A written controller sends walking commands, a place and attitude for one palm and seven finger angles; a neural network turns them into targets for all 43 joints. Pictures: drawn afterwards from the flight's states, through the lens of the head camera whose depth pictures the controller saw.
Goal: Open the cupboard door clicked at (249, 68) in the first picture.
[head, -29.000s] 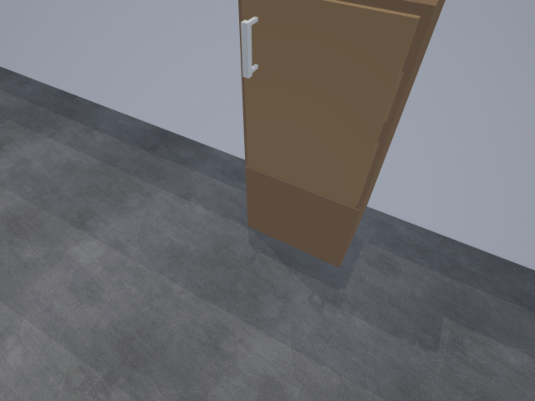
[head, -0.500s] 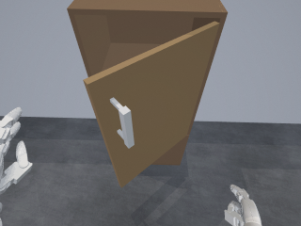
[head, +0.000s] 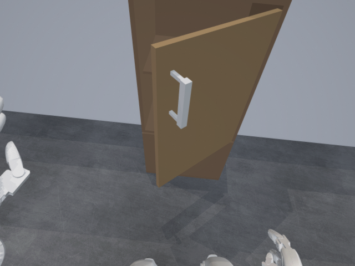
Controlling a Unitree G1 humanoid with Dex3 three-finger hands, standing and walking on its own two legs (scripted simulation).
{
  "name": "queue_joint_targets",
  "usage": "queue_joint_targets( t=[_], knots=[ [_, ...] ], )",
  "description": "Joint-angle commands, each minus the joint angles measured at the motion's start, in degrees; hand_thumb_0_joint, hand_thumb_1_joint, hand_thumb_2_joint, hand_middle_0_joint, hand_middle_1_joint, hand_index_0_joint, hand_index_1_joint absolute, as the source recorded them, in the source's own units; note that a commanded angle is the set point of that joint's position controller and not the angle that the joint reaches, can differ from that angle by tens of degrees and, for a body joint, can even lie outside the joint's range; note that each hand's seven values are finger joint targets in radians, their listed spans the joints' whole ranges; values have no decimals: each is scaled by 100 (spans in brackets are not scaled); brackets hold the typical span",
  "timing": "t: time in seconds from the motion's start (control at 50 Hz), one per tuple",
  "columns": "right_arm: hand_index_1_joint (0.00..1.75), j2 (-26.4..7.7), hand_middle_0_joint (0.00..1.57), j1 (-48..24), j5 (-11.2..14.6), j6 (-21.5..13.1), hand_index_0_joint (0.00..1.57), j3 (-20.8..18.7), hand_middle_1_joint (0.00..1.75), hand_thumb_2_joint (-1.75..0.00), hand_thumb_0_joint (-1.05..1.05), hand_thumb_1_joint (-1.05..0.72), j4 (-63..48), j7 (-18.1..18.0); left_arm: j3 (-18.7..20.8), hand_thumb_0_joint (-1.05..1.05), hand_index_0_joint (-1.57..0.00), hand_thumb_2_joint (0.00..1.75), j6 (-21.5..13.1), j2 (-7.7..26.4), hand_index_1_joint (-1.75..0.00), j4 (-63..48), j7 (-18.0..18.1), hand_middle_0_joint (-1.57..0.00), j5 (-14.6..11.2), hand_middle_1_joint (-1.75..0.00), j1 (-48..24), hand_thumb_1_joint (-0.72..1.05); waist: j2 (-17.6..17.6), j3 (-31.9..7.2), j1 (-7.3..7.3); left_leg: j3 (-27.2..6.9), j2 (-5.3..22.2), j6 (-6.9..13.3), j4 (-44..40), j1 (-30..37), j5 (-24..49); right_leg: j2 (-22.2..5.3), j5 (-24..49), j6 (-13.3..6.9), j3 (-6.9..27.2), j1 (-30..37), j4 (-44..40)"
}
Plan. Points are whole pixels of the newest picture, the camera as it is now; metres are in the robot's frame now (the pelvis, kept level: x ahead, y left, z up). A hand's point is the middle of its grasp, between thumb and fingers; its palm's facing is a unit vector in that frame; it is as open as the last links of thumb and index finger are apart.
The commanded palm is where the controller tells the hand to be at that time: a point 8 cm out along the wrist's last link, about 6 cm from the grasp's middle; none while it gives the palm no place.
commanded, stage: stop stepping back and stand still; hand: left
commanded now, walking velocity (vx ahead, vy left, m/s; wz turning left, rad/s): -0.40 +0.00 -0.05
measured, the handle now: (178, 100) +0.46 +0.04 +0.13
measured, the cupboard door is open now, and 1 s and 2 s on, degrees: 42 42 42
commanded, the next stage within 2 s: let the arm hang, fingers relaxed in 0.92 s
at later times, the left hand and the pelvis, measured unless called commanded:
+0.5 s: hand (5, 225) +0.13 +0.24 +0.18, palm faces +0.41 -0.82 -0.40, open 7.4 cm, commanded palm +0.09 +0.27 +0.20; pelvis -0.07 -0.02 +0.01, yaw -5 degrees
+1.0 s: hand (13, 240) +0.12 +0.23 +0.17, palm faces +0.39 -0.81 -0.44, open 7.4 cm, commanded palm none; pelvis -0.10 -0.02 +0.02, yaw -5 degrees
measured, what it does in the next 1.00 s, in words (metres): walks backwards: right foot, then left foot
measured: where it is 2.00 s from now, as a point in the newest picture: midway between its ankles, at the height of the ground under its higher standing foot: outside the picture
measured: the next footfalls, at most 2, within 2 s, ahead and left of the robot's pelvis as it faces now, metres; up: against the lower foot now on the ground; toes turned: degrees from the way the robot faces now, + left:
right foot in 0.30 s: -0.14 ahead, -0.09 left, +0.00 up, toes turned -6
left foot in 0.52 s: -0.05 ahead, +0.10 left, +0.00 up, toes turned -5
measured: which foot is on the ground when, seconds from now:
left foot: down 0.00-0.30, up 0.32-0.50, down 0.52-1.00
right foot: up 0.00-0.28, down 0.30-0.58, up 0.60-0.70, down 0.72-1.00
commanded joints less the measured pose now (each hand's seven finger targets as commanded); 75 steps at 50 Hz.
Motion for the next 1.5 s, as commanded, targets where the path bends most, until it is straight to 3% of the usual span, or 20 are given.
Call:
queue_joint_targets(
  t=[0.0, 0.2, 0.26, 0.3, 0.34, 0.46, 0.52, 0.56, 0.6, 0.68, 0.72, 0.76, 0.78, 0.86, 0.98, 1.0, 1.1, 1.16, 1.28, 1.48],
  knots=[
    [30, -697, 20, -419, 1, -509, 20, -410, 30, -90, 0, -90, -849, 110, 946, 0, -20, 90, -530, 1262, -30, -1516, 144, -20, -86, -30, -130, 90, 673, -833, -103, -2016, 1894, 644, -2534, -294, -1354, 194, -463, -29, 302, 409, 2020],
    [30, -522, 20, -430, 1, -472, 20, -191, 30, -90, 0, -90, -777, 177, 591, 0, -20, 90, -163, 1103, -30, -1439, 104, -20, -235, -30, 609, 90, 1576, -953, -41, -493, 595, -697, -3144, 754, -1763, 564, -630, -355, -1088, 2418, -3138],
    [30, -483, 20, -410, 11, -209, 20, -162, 30, -90, 0, -90, -698, 176, 942, 0, -20, 90, -222, 1586, -30, -1412, -6, -20, -318, -30, 615, 90, -775, -907, -53, 22, 48, -384, 219, 1215, -219, -1236, 1153, -706, 659, 1028, -4364],
    [30, -524, 20, -535, -14, -244, 20, -79, 30, -90, 0, -90, -742, 189, 1291, 0, -20, 90, -305, 1891, -30, -1463, 36, -20, -345, -30, 271, 90, -512, -1217, -13, -77, 83, -355, 1160, -119, -495, -1901, 2884, -1008, 1023, 1789, -3785],
    [30, -697, 20, -481, 185, -262, 20, -289, 30, -90, 0, -90, -745, 168, 800, 0, -20, 90, -193, 1223, -30, -764, -93, -20, -365, -30, 325, 90, -1214, -754, -101, -148, 91, -363, 1183, -592, -164, -1404, 3228, -531, 752, 2050, -3447],
    [30, -701, 20, -509, 110, -416, 20, -177, 30, -90, 0, -90, -634, -19, 436, 0, -20, 90, -262, 1144, -30, -432, -55, -20, -195, -30, -580, 90, -220, -342, -100, 358, -35, 55, -1095, 1187, 19, -1099, 3066, -374, 375, 1505, -2534],
    [30, -903, 20, -326, 147, -465, 20, -240, 30, -90, 0, -90, -769, 19, 424, 0, -20, 90, -359, 1191, -30, -897, -6, -20, -159, -30, -736, 90, 1051, -806, -131, -1596, 1293, 820, -1291, 2451, 1717, -204, 1336, 215, -178, 336, -802],
    [30, -710, 20, -355, -21, -579, 20, -205, 30, -90, 0, -90, -662, 79, 616, 0, -20, 90, -402, 1410, -30, -1163, 2, -20, -113, -30, -525, 90, 1204, -650, -112, -2585, 1803, 1059, -2215, 1632, 902, -145, -900, -24, 16, 330, -18],
    [30, -713, 20, -542, 17, -630, 20, -231, 30, -90, 0, -90, -669, 132, 759, 0, -20, 90, -357, 1412, -30, -1183, 4, -20, -113, -30, -223, 90, 682, -287, -33, -1937, 1571, 794, -2676, 219, -818, -200, -646, -135, -118, 1325, -425],
    [30, -688, 20, -603, 71, -531, 20, -233, 30, -90, 0, -90, -921, 153, 1120, 0, -20, 90, -374, 1428, -30, -1062, 29, -20, -127, -30, 894, 90, 1071, -439, 45, -445, 730, 62, -2420, -814, -2083, -90, 290, -195, -716, 2789, -2160],
    [30, -604, 20, -553, 60, -447, 20, -255, 30, -90, 0, -90, -946, 173, 1007, 0, -20, 90, -464, 1296, -30, -890, -17, -20, -125, -30, 870, 90, 197, -311, -62, -88, 261, -195, -1170, -529, -1552, -578, -73, -468, 290, 2127, -3287],
    [30, -625, 20, -459, 51, -396, 20, -327, 30, -90, 0, -90, -756, 185, 917, 0, -20, 90, -459, 1252, -30, -789, -40, -20, -161, -30, 550, 90, -1026, -215, -73, -127, -25, -383, 949, 155, -1055, -1777, -1513, -1010, 2319, 519, -4433],
    [30, -676, 20, -460, 57, -375, 20, -360, 30, -90, 0, -90, -730, 181, 811, 0, -20, 90, -468, 1156, -30, -808, -28, -20, -162, -30, 389, 90, -917, -115, -78, -262, 28, -377, 1544, 32, -1065, -1854, -1155, -1055, 2333, 421, -4468],
    [30, -553, 20, -464, 74, -504, 20, -193, 30, -90, 0, -90, -616, 78, 640, 0, -20, 90, -504, 1033, -30, -224, 4, -20, -75, -30, -86, 90, -775, -545, -104, -137, 187, -256, -123, 263, -721, -1312, 1611, -792, 852, 1797, -3353],
    [30, -800, 20, -521, 88, -615, 20, -315, 30, -90, 0, -90, -728, 26, 513, 0, -20, 90, -497, 1174, -30, -1004, 15, -20, -54, -30, -242, 90, 138, -1067, 62, -510, 720, -41, -1397, 1751, 1815, -486, 2351, -79, 190, 1944, -2747],
    [30, -1889, 20, -735, 1, -625, 20, -620, 30, -90, 0, -90, 572, 565, -1726, 0, -20, 90, 462, 215, -30, 3787, -798, -20, 360, -30, -119, 90, 189, -668, -173, -727, 775, 4, -378, 847, 3342, -870, 3867, -310, -221, 1439, -1782],
    [30, -1386, 20, -549, -32, 75, 20, -373, 30, -90, 0, -90, 494, 557, -1706, 0, -20, 90, 966, 154, -30, 4770, -1004, -20, 271, -30, -721, 90, -253, -813, 57, -1162, 888, 235, -1297, -7, 1516, -487, 1383, -332, -259, 1914, -1853],
    [30, -1430, 20, -579, -53, 188, 20, -339, 30, -90, 0, -90, 703, 529, -1790, 0, -20, 90, 945, 427, -30, 5749, -996, -20, 267, -30, -1215, 90, -937, -1118, -11, -863, 556, 14, -1073, 517, 1620, -767, 2274, -455, -39, 2040, -2212],
    [30, -993, 20, -607, -78, 465, 20, -127, 30, -90, 0, -90, 1272, 501, -2097, 0, -20, 90, 1087, 110, -30, 7413, -930, -20, 195, -30, -1356, 90, 677, -615, -14, -807, 433, -110, -1687, 676, 117, -710, 778, -387, 67, 1809, -2882],
    [30, -683, 20, 253, -58, 593, 20, -182, 30, -90, 0, -90, 2141, 407, -2126, 0, -20, 90, 1076, -242, -30, 8873, -907, -20, 145, -30, -1028, 90, 228, 13, -104, -810, 407, -118, -1903, 671, -869, -706, -75, -457, 20, 1347, -3445]
  ],
)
